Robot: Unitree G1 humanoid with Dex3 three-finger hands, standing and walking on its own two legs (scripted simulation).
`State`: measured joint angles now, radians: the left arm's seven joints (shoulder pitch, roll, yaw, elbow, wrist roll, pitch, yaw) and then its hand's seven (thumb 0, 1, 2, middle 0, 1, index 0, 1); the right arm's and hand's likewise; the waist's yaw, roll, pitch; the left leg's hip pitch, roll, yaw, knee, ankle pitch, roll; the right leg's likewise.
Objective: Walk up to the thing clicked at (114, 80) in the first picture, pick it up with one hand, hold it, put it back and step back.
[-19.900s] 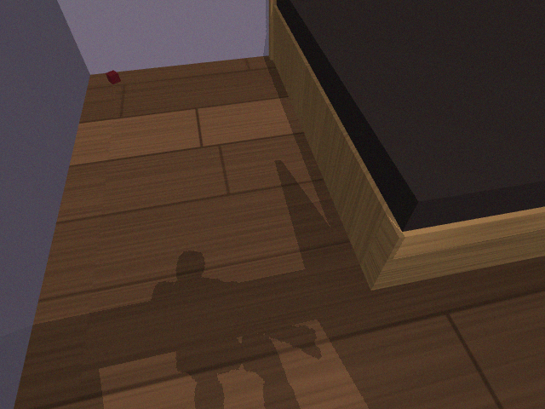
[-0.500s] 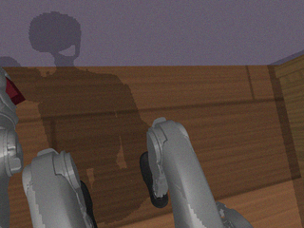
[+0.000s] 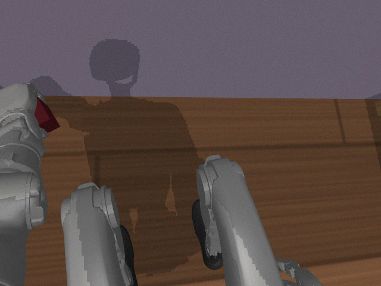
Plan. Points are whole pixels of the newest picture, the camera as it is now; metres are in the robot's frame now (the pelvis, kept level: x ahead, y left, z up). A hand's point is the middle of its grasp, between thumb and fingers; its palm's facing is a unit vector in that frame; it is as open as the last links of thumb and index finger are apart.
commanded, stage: lift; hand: left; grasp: from above
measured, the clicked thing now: (35, 118) +0.49 +0.26 -0.16
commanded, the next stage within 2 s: hold in 1.40 s
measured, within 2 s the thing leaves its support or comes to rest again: neither
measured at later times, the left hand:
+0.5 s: hand out of the picture +0.41 +0.27 +0.02, palm faces -0.37 -0.18 -0.91, open 9.3 cm
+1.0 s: hand out of the picture +0.37 +0.24 +0.21, palm faces -0.41 -0.21 -0.89, open 9.2 cm
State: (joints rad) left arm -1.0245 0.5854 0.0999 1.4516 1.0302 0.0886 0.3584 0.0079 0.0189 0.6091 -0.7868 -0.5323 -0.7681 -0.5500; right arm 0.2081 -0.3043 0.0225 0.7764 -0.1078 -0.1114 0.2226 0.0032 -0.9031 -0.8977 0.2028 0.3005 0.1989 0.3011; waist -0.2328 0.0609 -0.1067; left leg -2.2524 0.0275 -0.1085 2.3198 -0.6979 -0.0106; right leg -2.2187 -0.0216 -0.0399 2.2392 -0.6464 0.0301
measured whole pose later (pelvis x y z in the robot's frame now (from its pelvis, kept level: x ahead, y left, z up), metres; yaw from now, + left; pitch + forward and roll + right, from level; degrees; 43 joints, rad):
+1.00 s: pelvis +0.04 +0.00 +0.30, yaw +4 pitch +19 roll -2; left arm -0.46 0.32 -0.19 0.88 0.86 0.34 0.19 0.00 0.02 0.60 -0.82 -0.45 -0.81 -0.49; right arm 0.21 -0.23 -0.01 0.77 0.05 -0.06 -0.07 0.01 -0.90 -0.90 0.21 0.30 0.20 0.30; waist -0.08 0.05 -0.15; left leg -1.07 0.06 -0.02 1.26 -0.52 -0.02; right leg -1.06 -0.02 -0.03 1.22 -0.48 0.01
